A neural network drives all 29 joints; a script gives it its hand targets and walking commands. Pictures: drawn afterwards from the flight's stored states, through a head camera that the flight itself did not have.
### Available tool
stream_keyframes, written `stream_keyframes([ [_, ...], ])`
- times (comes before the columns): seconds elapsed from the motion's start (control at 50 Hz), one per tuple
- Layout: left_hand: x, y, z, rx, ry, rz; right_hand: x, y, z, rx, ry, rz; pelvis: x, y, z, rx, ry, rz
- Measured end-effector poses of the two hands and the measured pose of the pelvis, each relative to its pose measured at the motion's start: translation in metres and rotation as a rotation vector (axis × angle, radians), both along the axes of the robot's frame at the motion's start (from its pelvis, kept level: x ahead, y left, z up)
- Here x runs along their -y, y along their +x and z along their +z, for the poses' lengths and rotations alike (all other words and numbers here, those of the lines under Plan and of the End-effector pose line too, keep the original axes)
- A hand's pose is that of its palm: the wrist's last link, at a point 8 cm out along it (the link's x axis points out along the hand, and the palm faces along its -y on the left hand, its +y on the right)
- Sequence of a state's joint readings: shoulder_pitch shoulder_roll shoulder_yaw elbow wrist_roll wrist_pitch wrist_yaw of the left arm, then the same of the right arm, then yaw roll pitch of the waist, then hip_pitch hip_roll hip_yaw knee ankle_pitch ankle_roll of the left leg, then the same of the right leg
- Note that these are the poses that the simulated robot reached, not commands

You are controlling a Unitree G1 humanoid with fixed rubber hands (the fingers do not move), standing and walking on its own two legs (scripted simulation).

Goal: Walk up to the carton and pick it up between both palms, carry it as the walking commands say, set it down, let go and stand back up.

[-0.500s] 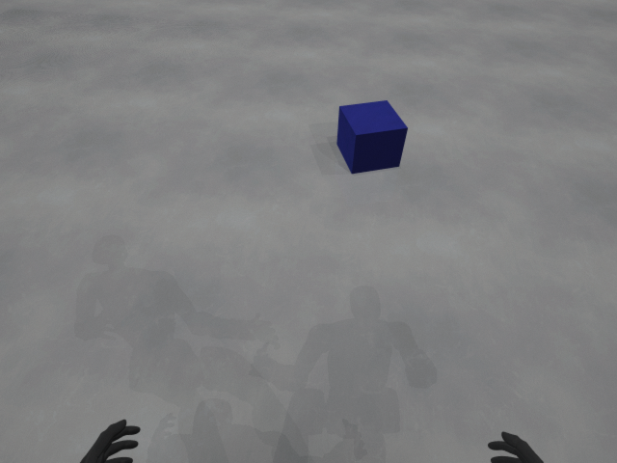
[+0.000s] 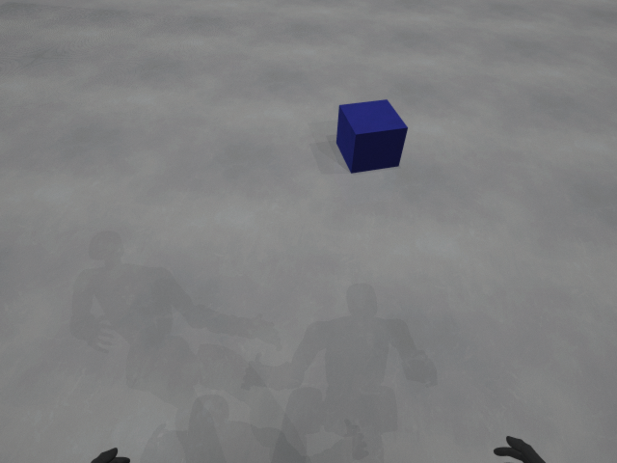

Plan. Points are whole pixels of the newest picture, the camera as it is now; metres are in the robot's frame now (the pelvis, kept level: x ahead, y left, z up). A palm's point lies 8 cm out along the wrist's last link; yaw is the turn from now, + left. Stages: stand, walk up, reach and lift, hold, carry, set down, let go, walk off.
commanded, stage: stand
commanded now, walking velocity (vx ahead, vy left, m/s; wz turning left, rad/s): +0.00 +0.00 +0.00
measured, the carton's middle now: (369, 136) +1.72 -0.34 -0.64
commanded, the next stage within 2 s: walk up in 0.98 s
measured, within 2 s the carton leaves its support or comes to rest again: neither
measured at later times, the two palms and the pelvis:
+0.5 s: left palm out of the picture +0.09 +0.30 -0.09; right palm out of the picture +0.10 -0.29 -0.08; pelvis +0.00 +0.01 +0.02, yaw +0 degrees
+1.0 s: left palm out of the picture +0.07 +0.31 -0.09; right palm out of the picture +0.09 -0.30 -0.09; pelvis -0.01 +0.00 +0.02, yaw +0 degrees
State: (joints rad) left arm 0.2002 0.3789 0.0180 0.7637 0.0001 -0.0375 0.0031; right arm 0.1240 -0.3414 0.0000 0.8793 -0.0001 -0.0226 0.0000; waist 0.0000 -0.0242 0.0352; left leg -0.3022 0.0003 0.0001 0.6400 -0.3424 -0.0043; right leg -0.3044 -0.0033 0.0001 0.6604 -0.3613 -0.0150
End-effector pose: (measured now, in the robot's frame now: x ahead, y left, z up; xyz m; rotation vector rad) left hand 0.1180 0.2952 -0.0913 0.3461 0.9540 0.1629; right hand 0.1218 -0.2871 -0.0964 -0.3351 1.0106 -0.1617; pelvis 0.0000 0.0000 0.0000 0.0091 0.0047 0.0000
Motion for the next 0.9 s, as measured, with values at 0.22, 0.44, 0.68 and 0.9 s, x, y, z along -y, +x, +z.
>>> stream_keyframes([
  [0.22, -0.004, -0.012, -0.003, -0.055, -0.005, 0.009, 0.001, -0.010, 0.002, -0.048, -0.008, -0.021, -0.003, 0.002, 0.006, 0.012, -0.004, 0.000],
  [0.44, -0.007, -0.026, -0.003, -0.084, -0.018, 0.014, 0.002, -0.019, 0.012, -0.072, -0.027, -0.037, -0.008, -0.004, 0.014, 0.023, -0.010, 0.000],
  [0.68, -0.012, -0.049, -0.003, -0.156, -0.006, 0.036, 0.005, -0.037, 0.011, -0.122, -0.025, -0.057, -0.007, -0.009, 0.019, 0.035, -0.009, 0.000],
  [0.9, -0.011, -0.052, 0.000, -0.172, 0.007, 0.037, 0.008, -0.038, 0.008, -0.132, -0.015, -0.061, -0.003, -0.008, 0.021, 0.031, -0.005, 0.000],
])
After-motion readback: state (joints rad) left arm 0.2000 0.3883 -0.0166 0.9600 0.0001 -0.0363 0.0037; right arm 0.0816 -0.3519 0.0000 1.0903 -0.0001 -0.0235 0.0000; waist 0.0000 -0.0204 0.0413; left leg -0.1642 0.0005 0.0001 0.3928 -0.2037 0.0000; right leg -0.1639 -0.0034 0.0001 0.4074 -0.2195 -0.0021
